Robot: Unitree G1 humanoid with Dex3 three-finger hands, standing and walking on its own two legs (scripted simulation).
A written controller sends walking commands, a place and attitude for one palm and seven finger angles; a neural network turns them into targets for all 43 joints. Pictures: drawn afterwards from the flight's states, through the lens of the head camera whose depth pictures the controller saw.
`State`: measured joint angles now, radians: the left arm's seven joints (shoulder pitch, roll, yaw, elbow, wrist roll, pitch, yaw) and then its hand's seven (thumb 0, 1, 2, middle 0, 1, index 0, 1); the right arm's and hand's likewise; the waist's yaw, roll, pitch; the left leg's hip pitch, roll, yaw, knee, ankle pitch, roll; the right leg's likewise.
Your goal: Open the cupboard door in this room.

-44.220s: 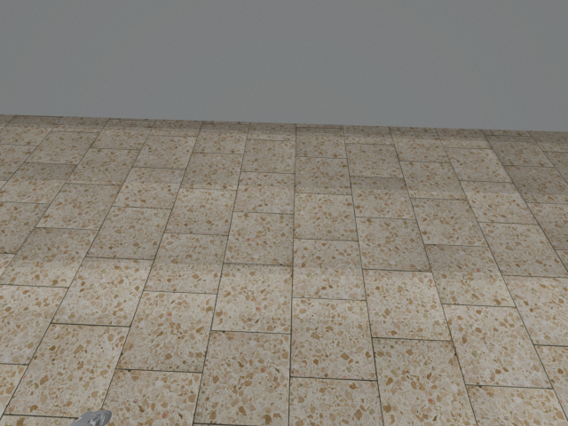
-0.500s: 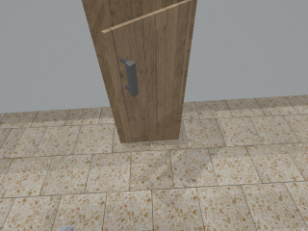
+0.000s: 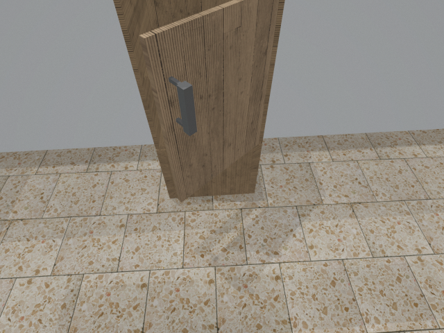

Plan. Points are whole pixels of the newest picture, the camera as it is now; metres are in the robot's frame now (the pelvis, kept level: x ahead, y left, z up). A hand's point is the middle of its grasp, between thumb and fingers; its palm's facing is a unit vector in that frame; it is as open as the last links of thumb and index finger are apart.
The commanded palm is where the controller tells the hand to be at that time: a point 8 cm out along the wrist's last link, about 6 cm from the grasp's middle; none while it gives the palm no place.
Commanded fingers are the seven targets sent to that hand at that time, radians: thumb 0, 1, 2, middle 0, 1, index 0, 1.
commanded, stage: look to check the result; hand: left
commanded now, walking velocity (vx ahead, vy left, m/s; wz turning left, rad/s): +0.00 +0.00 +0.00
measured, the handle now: (181, 106) +0.59 +0.13 +0.07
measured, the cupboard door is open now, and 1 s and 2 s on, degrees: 40 40 40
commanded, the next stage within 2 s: walk to a spot facing it in 0.10 s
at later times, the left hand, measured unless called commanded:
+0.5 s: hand out of the picture +0.05 +0.22 -0.18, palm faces -0.08 -0.96 -0.27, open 7.4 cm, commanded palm none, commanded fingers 0.00 0.90 0.90 -0.20 -0.30 -0.20 -0.30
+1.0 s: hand out of the picture +0.07 +0.19 -0.17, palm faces -0.30 -0.91 -0.28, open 7.4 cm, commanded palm none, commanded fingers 0.00 0.90 0.90 -0.20 -0.30 -0.20 -0.30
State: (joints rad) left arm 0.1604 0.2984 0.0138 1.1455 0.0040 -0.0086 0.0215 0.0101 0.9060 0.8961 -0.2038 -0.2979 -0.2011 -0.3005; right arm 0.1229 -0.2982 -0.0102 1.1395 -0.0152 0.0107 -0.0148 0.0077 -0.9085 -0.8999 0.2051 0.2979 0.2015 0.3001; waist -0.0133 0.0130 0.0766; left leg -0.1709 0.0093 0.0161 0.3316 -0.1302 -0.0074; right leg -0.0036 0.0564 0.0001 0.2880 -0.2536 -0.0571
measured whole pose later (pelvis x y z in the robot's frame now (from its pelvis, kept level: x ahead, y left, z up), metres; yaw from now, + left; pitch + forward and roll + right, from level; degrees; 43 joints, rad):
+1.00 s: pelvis -0.02 +0.00 +0.00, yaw -23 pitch +2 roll +2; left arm 0.26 0.21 0.08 0.97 0.03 0.04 0.02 0.01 0.90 0.90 -0.20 -0.30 -0.20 -0.30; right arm 0.05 -0.20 -0.06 0.92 0.00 0.05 -0.03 0.01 -0.91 -0.90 0.20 0.30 0.20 0.30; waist 0.04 -0.03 0.10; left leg -0.39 0.01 -0.03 0.84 -0.45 -0.05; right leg -0.25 0.10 0.21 0.47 -0.23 -0.05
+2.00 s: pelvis -0.03 -0.05 -0.02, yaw -59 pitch +1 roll -1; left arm 0.14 0.24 0.08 0.91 0.02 0.00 -0.04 0.01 0.91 0.90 -0.20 -0.30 -0.20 -0.30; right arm 0.33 -0.25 -0.05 0.98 -0.03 0.02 0.00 0.01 -0.91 -0.90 0.21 0.30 0.20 0.30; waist -0.03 0.03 0.07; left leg -0.35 0.17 0.08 0.94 -0.52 -0.06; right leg -0.35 -0.01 -0.06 0.61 -0.26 -0.04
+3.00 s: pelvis +0.08 -0.44 -0.01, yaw -77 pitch +0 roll +0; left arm 0.29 0.20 0.07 1.11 0.03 -0.01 -0.02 0.01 0.92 0.90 -0.20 -0.30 -0.20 -0.30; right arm 0.22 -0.15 -0.04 0.99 -0.05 -0.09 0.00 0.00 -0.91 -0.90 0.20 0.30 0.20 0.30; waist -0.01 -0.04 0.04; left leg -0.29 0.07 0.15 0.54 -0.25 0.01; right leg -0.40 -0.03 -0.05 1.10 -0.39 -0.03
